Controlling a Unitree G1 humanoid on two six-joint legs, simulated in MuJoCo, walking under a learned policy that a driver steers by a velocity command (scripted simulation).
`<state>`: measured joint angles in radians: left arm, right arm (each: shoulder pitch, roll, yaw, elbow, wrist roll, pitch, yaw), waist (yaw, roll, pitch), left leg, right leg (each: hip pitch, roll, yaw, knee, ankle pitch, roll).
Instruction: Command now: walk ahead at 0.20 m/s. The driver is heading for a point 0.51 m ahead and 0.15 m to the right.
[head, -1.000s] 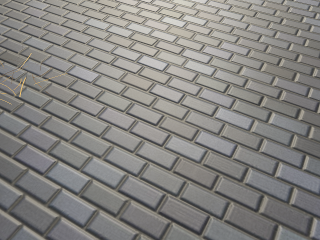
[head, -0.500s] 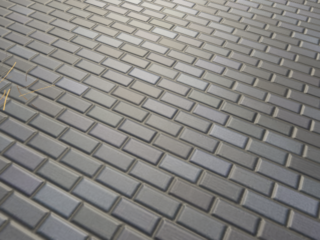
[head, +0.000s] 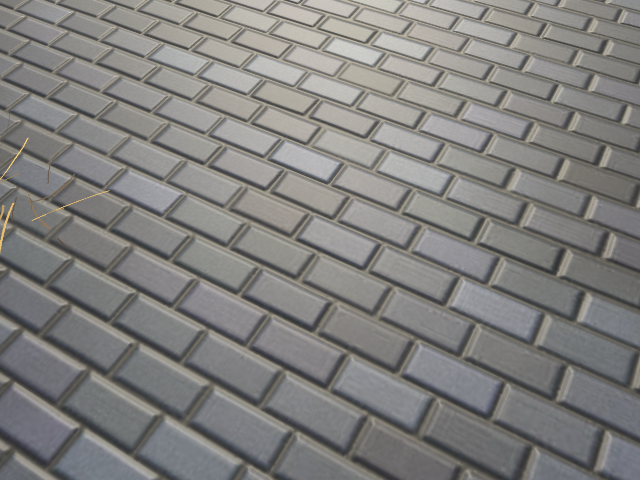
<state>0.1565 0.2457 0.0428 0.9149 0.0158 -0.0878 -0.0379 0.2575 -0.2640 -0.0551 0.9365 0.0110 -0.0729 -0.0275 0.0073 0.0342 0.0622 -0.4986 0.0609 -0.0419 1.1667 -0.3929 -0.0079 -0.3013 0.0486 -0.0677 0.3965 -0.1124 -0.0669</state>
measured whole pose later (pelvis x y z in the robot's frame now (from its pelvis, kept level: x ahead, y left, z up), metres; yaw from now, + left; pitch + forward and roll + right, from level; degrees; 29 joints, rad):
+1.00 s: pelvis +0.20 -0.05 -0.02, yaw -12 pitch +1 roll +2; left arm 0.25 0.27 0.08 0.95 -0.01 -0.05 -0.02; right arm 0.19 -0.30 -0.08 0.99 0.03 -0.06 -0.02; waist 0.01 0.04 0.00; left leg -0.35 0.09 0.01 1.01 -0.48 -0.01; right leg -0.38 -0.01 -0.06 0.72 -0.35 -0.07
